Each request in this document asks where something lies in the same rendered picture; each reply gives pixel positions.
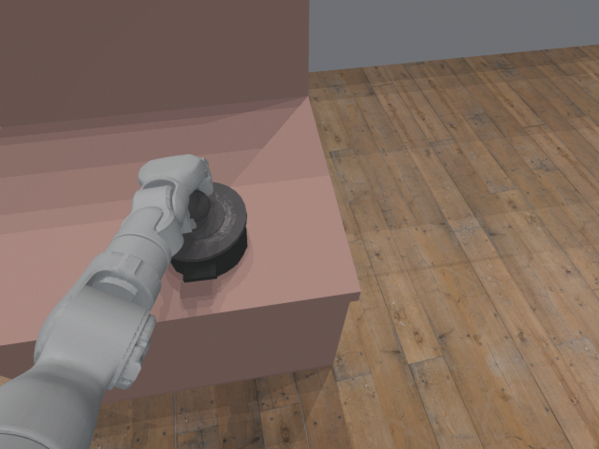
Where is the left robot upper arm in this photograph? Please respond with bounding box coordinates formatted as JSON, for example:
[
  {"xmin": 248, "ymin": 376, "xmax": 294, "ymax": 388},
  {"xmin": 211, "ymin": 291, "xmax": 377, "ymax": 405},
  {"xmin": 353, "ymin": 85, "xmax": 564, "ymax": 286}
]
[{"xmin": 0, "ymin": 285, "xmax": 156, "ymax": 449}]

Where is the lid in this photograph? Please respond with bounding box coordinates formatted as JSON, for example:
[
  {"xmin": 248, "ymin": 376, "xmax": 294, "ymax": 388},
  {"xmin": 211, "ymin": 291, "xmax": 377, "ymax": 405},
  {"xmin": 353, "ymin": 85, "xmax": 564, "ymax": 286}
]
[{"xmin": 171, "ymin": 182, "xmax": 247, "ymax": 262}]

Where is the knob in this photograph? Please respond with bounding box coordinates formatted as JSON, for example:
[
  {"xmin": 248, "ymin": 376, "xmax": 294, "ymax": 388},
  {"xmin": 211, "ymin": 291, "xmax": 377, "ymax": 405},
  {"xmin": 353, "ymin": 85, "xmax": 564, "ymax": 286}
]
[{"xmin": 188, "ymin": 190, "xmax": 211, "ymax": 222}]

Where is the pot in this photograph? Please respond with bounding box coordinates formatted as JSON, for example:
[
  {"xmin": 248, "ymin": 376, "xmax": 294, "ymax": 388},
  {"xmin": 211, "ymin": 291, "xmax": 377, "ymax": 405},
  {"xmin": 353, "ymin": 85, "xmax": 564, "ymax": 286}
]
[{"xmin": 170, "ymin": 227, "xmax": 247, "ymax": 282}]

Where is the table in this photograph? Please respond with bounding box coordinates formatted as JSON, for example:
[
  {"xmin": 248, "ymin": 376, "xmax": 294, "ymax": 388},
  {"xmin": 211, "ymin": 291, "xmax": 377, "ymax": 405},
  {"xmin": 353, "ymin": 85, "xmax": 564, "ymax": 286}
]
[{"xmin": 0, "ymin": 0, "xmax": 361, "ymax": 404}]

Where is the robot left hand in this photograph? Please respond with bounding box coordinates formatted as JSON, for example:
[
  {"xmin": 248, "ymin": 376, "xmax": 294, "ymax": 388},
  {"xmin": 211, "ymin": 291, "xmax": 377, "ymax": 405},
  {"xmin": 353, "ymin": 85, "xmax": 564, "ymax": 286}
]
[{"xmin": 138, "ymin": 154, "xmax": 213, "ymax": 234}]

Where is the robot left forearm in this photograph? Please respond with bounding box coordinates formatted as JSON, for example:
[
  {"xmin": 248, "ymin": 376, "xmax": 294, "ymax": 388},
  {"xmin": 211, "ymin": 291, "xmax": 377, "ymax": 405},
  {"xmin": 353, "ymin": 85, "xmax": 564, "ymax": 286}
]
[{"xmin": 34, "ymin": 176, "xmax": 189, "ymax": 364}]

